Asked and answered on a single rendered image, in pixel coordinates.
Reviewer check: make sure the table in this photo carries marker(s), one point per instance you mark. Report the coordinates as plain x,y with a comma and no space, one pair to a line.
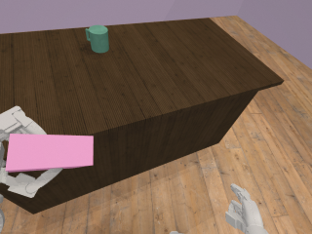
163,90

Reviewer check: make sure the sponge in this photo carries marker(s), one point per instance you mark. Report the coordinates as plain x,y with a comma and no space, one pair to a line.
31,152

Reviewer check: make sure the robot left hand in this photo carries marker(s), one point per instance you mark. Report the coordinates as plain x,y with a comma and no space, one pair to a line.
14,121

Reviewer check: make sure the robot right hand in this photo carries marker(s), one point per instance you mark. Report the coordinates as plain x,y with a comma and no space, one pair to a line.
246,214

